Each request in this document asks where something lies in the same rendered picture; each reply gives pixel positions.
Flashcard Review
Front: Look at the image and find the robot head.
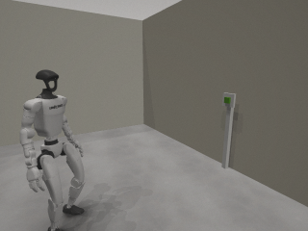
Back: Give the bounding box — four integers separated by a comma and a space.
36, 69, 59, 100

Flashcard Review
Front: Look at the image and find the robot right upper arm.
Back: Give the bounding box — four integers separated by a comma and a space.
20, 99, 42, 139

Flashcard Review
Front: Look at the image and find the robot left hand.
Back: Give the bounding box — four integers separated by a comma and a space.
71, 141, 84, 157

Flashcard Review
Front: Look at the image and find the robot left forearm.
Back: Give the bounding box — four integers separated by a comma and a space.
62, 121, 76, 142

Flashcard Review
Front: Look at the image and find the robot right hand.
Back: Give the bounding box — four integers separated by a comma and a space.
26, 167, 45, 193

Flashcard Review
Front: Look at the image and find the panel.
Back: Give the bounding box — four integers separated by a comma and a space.
221, 92, 236, 168

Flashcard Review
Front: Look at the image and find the right robot thigh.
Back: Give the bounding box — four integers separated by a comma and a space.
37, 151, 64, 208

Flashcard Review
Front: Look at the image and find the robot left upper arm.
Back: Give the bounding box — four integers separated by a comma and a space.
57, 95, 67, 123

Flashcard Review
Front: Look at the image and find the robot right forearm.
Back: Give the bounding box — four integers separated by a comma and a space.
19, 129, 38, 168

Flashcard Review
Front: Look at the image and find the button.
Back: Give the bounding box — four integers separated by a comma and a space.
223, 97, 231, 104

